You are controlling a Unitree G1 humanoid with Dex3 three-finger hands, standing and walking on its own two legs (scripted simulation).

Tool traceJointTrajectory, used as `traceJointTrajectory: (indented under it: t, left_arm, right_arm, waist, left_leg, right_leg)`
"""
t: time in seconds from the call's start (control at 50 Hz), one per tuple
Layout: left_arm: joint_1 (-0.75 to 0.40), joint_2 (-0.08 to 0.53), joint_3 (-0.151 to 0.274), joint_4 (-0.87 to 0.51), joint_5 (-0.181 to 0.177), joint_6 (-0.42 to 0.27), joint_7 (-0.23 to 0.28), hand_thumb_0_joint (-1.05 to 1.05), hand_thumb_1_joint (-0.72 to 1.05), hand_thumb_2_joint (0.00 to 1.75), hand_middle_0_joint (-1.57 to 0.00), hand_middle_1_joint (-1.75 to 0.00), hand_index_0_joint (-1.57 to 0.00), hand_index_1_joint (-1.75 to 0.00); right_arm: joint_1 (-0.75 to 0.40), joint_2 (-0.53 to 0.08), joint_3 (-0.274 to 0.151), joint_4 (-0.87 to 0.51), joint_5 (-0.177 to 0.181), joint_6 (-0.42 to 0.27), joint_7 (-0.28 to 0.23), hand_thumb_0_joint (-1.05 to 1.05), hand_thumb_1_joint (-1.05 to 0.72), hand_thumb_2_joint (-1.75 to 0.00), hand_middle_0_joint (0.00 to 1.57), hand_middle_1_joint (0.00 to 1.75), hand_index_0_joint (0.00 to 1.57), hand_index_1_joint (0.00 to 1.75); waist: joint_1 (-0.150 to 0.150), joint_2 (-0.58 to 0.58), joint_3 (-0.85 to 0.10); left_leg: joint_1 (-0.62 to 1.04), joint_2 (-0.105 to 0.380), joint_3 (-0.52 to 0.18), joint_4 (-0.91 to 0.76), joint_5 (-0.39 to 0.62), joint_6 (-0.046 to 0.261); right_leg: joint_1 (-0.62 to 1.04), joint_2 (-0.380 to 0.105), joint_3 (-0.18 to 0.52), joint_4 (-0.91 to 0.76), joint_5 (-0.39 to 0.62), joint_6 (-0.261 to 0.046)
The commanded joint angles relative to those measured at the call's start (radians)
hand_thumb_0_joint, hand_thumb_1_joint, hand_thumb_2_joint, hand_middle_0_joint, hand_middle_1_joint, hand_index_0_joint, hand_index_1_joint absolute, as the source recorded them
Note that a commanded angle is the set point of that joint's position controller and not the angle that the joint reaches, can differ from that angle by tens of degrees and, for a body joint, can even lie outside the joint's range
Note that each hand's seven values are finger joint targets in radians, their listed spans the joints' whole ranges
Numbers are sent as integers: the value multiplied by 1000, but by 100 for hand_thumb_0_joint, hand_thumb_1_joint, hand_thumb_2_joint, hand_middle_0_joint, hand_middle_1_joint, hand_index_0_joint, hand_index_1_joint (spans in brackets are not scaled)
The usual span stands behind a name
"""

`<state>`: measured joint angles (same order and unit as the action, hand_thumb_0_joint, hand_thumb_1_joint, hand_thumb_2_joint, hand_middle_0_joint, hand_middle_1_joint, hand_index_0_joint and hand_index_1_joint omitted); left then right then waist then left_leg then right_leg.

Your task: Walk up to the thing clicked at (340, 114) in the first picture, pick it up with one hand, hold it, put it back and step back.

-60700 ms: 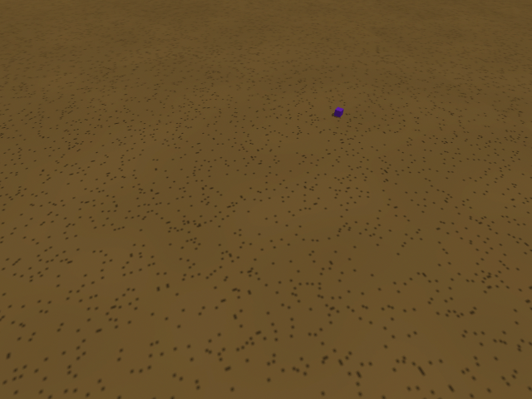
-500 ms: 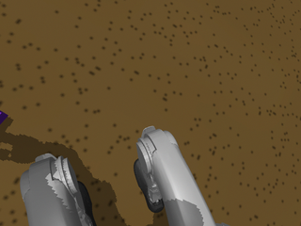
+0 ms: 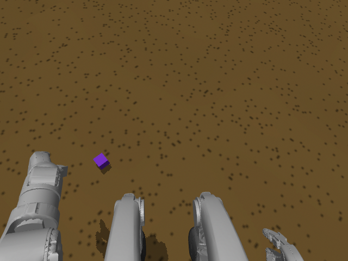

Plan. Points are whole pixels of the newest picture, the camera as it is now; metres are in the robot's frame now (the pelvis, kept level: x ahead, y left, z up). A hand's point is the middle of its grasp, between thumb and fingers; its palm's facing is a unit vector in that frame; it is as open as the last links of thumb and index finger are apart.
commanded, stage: home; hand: left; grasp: from above
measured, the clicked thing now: (101, 161) +0.50 +0.31 -0.50
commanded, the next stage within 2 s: none
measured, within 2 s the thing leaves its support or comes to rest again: neither
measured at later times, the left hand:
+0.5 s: hand (40, 196) +0.25 +0.22 +0.09, palm faces +0.13 -0.97 -0.23, open 7.4 cm
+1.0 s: hand (16, 222) +0.22 +0.21 +0.15, palm faces +0.14 -0.97 -0.20, open 7.4 cm
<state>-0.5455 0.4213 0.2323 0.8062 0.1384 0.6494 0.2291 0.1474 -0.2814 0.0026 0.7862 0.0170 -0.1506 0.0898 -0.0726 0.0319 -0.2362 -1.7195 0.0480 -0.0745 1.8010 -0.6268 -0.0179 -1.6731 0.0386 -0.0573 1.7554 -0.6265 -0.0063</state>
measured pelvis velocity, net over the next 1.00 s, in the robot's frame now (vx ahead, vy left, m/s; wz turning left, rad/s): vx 0.07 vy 0.01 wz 0.09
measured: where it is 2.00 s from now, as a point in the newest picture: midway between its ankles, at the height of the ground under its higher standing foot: outside the picture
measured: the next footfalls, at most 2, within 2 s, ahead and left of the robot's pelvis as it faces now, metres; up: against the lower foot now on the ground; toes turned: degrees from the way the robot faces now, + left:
none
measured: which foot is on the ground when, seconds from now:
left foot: down 0.00-1.00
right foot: down 0.00-1.00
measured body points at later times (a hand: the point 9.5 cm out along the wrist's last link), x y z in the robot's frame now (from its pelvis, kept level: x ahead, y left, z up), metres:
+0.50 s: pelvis +0.06 +0.01 +0.17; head +0.12 +0.03 +0.61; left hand +0.25 +0.27 +0.11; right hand +0.22 -0.23 +0.09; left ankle +0.08 +0.13 -0.49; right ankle +0.08 -0.12 -0.49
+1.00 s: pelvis +0.07 +0.01 +0.20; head +0.08 +0.03 +0.65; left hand +0.21 +0.26 +0.17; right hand +0.26 -0.21 +0.15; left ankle +0.08 +0.13 -0.49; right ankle +0.08 -0.12 -0.49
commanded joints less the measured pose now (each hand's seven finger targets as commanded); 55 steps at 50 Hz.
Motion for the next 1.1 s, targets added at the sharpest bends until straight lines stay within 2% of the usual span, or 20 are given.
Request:
traceJointTrajectory:
  t: [0.0, 0.04, 0.08, 0.1, 0.12, 0.14, 0.16, 0.18, 0.2, 0.22, 0.26, 0.28, 0.32, 0.38, 0.5, 0.58, 0.66, 0.7, 0.78, 1.08]
  left_arm:
    - [-193, 134, -22, -244, -30, -116, -24, 0, 90, 90, -20, -30, -20, -30]
    - [-83, 139, -16, -324, -48, -154, -44, 0, 90, 90, -20, -30, -20, -30]
    - [58, 83, -38, -369, -74, -181, -73, 0, 90, 90, -20, -30, -20, -30]
    - [64, 152, 22, -480, -87, -205, -77, 0, 90, 90, -20, -30, -20, -30]
    - [141, 150, 27, -491, -99, -214, -84, 0, 90, 90, -20, -30, -20, -30]
    - [199, 48, -63, -501, -106, -224, -107, 0, 90, 90, -20, -30, -20, -30]
    - [208, 131, 11, -570, -112, -240, -107, 0, 90, 90, -20, -30, -20, -30]
    - [264, 102, 8, -582, -130, -254, -112, 0, 90, 90, -20, -30, -20, -30]
    - [318, 41, -32, -582, -143, -268, -126, 0, 90, 90, -20, -30, -20, -30]
    - [366, 98, 19, -619, -144, -282, -126, 0, 90, 90, -20, -30, -20, -30]
    - [452, 10, -52, -670, -167, -304, -150, 0, 90, 90, -20, -30, -20, -30]
    - [524, 57, -3, -694, -175, -311, -150, 0, 90, 90, -20, -30, -20, -30]
    - [597, 3, -55, -744, -192, -324, -165, 0, 90, 90, -20, -30, -20, -30]
    - [710, -39, -82, -828, -219, -335, -175, 0, 90, 90, -20, -30, -20, -30]
    - [908, -60, -107, -1001, -223, -318, -165, 0, 90, 90, -20, -30, -20, -30]
    - [1032, -111, -149, -1013, -213, -284, -164, 0, 90, 90, -20, -30, -20, -30]
    - [1011, -85, -144, -1117, -202, -281, -170, 0, 90, 90, -20, -30, -20, -30]
    - [1053, -116, -161, -1053, -194, -267, -175, 0, 90, 90, -20, -30, -20, -30]
    - [1005, -101, -151, -1069, -187, -271, -186, 0, 90, 90, -20, -30, -20, -30]
    - [989, -90, -149, -1129, -188, -271, -197, 0, 90, 90, -20, -30, -20, -30]
  right_arm:
    - [93, -153, -50, -97, 4, -43, -88, 0, -90, -90, 20, 30, 20, 30]
    - [68, -143, -50, -138, 4, -49, -115, 0, -90, -90, 20, 30, 20, 30]
    - [59, -125, -47, -155, 10, -53, -136, 0, -90, -90, 20, 30, 20, 30]
    - [54, -134, -54, -181, 13, -54, -147, 0, -90, -90, 20, 30, 20, 30]
    - [50, -131, -51, -186, 15, -49, -157, 0, -90, -90, 20, 30, 20, 30]
    - [38, -111, -38, -197, 16, -50, -161, 0, -90, -90, 20, 30, 20, 30]
    - [35, -122, -43, -209, 15, -49, -172, 0, -90, -90, 20, 30, 20, 30]
    - [33, -110, -37, -221, 17, -49, -180, 0, -90, -90, 20, 30, 20, 30]
    - [26, -100, -31, -233, 18, -51, -185, 0, -90, -90, 20, 30, 20, 30]
    - [39, -111, -37, -236, 17, -47, -193, 0, -90, -90, 20, 30, 20, 30]
    - [41, -96, -26, -271, 19, -49, -205, 0, -90, -90, 20, 30, 20, 30]
    - [58, -103, -32, -265, 18, -46, -212, 0, -90, -90, 20, 30, 20, 30]
    - [58, -96, -26, -293, 19, -47, -219, 0, -90, -90, 20, 30, 20, 30]
    - [75, -92, -26, -325, 21, -49, -228, 0, -90, -90, 20, 30, 20, 30]
    - [91, -76, -23, -393, 17, -53, -252, 0, -90, -90, 20, 30, 20, 30]
    - [100, -58, -13, -399, 13, -59, -268, 0, -90, -90, 20, 30, 20, 30]
    - [103, -59, -15, -403, 4, -76, -280, 0, -90, -90, 20, 30, 20, 30]
    - [93, -54, -12, -409, 1, -83, -284, 0, -90, -90, 20, 30, 20, 30]
    - [85, -59, -15, -411, -7, -104, -288, 0, -90, -90, 20, 30, 20, 30]
    - [69, -68, -25, -422, -11, -121, -279, 0, -90, -90, 20, 30, 20, 30]
  waist:
    - [-40, 90, -314]
    - [-19, 106, -313]
    - [-11, 95, -328]
    - [2, 97, -383]
    - [13, 102, -386]
    - [-11, 96, -339]
    - [-1, 95, -341]
    - [2, 97, -324]
    - [-15, 81, -310]
    - [-1, 101, -311]
    - [-20, 107, -258]
    - [-1, 116, -262]
    - [-15, 117, -223]
    - [-18, 92, -191]
    - [3, 39, -120]
    - [6, 27, -60]
    - [7, 31, -34]
    - [11, 17, 15]
    - [13, 21, 41]
    - [30, 24, 29]
  left_leg:
    - [466, -19, -15, -392, -51, 27]
    - [528, -22, 10, -445, 7, 29]
    - [593, -28, 31, -483, 91, 33]
    - [645, -31, 41, -490, 170, 36]
    - [680, -35, 47, -513, 208, 37]
    - [695, -36, 49, -541, 203, 38]
    - [725, -32, 45, -564, 208, 40]
    - [745, -33, 46, -583, 224, 40]
    - [754, -34, 46, -592, 245, 43]
    - [792, -33, 45, -620, 254, 42]
    - [840, -35, 45, -671, 253, 41]
    - [878, -32, 41, -696, 284, 39]
    - [932, -31, 33, -745, 302, 35]
    - [999, -28, 21, -805, 351, 34]
    - [1082, -36, 16, -899, 388, 36]
    - [1124, -35, 13, -944, 403, 36]
    - [1164, -30, 7, -978, 406, 34]
    - [1146, -34, 10, -984, 382, 38]
    - [1148, -33, 7, -1001, 337, 37]
    - [1145, -46, 26, -984, 330, 38]
  right_leg:
    - [325, 11, 16, -391, -15, -27]
    - [439, 7, 35, -468, 21, -26]
    - [540, 6, 42, -527, 92, -23]
    - [607, 5, 45, -549, 169, -20]
    - [658, 4, 50, -574, 209, -17]
    - [674, 5, 47, -602, 213, -16]
    - [706, 6, 46, -623, 220, -14]
    - [734, 4, 47, -644, 236, -13]
    - [752, 5, 42, -657, 263, -11]
    - [770, 5, 36, -667, 273, -14]
    - [798, 4, 31, -714, 275, -13]
    - [831, 5, 23, -727, 300, -13]
    - [852, 8, 11, -757, 316, -12]
    - [908, 12, -5, -800, 354, -10]
    - [1024, 13, -13, -898, 385, -6]
    - [1053, 14, -18, -939, 390, -5]
    - [1068, 12, -20, -961, 377, -6]
    - [1063, 7, -17, -976, 359, -4]
    - [1062, 1, -15, -981, 319, -1]
    - [1080, -12, -9, -985, 316, 2]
